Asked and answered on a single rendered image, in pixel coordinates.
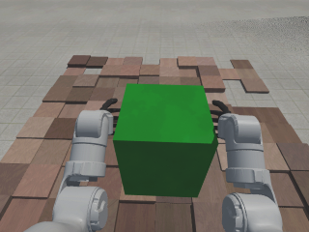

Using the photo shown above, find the robot right forearm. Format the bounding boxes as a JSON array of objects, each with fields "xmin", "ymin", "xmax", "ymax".
[{"xmin": 217, "ymin": 113, "xmax": 283, "ymax": 229}]

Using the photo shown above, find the left robot upper arm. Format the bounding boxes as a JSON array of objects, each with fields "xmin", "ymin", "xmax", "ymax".
[{"xmin": 23, "ymin": 186, "xmax": 108, "ymax": 232}]

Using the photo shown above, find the robot left forearm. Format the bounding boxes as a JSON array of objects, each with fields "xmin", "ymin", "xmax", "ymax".
[{"xmin": 52, "ymin": 109, "xmax": 114, "ymax": 221}]

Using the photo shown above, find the carton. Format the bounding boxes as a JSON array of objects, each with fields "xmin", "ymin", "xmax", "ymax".
[{"xmin": 113, "ymin": 83, "xmax": 219, "ymax": 198}]

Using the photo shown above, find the robot right hand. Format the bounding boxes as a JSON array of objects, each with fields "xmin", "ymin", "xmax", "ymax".
[{"xmin": 210, "ymin": 100, "xmax": 232, "ymax": 138}]

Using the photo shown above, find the right robot upper arm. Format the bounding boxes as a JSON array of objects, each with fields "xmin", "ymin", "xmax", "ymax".
[{"xmin": 221, "ymin": 192, "xmax": 283, "ymax": 232}]

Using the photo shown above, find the robot left hand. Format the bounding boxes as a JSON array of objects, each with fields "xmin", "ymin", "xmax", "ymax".
[{"xmin": 100, "ymin": 98, "xmax": 121, "ymax": 135}]

